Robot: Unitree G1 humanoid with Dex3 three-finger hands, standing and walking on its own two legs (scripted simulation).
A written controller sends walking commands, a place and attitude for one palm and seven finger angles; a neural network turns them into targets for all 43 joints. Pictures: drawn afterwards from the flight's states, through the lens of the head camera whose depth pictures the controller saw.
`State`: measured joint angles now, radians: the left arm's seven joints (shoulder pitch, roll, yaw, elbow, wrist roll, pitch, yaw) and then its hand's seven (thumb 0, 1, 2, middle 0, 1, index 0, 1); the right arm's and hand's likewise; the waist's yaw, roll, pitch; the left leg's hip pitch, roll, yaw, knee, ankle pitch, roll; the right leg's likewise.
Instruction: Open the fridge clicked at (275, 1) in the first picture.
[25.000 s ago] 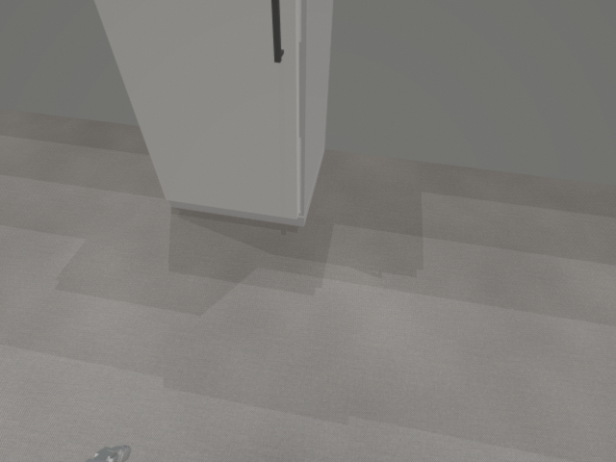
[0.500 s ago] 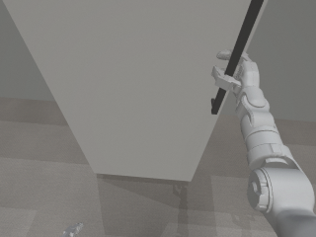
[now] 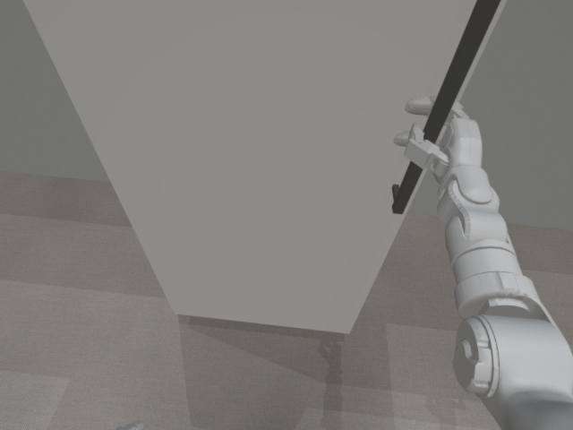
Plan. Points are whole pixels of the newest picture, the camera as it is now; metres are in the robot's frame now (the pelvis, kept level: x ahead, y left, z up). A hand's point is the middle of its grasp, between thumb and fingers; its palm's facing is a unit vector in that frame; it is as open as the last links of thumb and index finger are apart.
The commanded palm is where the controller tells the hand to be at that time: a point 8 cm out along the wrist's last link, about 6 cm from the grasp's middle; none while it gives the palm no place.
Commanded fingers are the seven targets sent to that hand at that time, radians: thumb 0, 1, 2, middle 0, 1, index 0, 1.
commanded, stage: grip the handle and tug to test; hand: right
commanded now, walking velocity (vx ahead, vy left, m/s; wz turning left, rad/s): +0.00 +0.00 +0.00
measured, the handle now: (437, 103) +0.51 -0.13 +0.22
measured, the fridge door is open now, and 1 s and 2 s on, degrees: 0 7 34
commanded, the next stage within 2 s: pull the door a little, standing still in 0.28 s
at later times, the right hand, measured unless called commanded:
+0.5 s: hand (416, 151) +0.45 -0.10 +0.18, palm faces -0.03 +1.00 +0.01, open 5.5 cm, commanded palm +0.41 -0.16 +0.18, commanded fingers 0.00 -0.90 -0.90 0.45 1.40 0.45 1.40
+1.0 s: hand (417, 188) +0.38 -0.10 +0.18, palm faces -0.07 +1.00 -0.01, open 6.1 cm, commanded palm +0.35 -0.15 +0.18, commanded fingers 0.00 -0.90 -0.90 0.45 1.40 0.45 1.40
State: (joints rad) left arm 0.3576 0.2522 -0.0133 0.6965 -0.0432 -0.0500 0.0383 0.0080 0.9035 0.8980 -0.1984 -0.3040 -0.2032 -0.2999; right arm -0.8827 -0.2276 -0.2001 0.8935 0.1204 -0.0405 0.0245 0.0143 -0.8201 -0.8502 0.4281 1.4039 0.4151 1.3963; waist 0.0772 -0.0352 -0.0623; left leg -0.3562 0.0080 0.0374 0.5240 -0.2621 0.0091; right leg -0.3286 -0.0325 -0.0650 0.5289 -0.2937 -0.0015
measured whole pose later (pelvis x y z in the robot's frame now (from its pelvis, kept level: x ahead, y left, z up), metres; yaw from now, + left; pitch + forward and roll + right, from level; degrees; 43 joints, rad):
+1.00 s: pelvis +0.06 +0.00 +0.01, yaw +4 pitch +4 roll -1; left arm 0.25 0.23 -0.03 0.54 -0.04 0.08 0.00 0.01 0.90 0.90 -0.20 -0.30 -0.20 -0.30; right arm -0.07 -0.13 -0.11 -0.24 0.18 0.31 0.02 0.01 -0.78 -0.82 0.28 1.33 0.24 1.27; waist 0.02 -0.05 -0.10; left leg -0.19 0.01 0.00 0.43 -0.28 0.01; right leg -0.14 -0.02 -0.08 0.44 -0.29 0.00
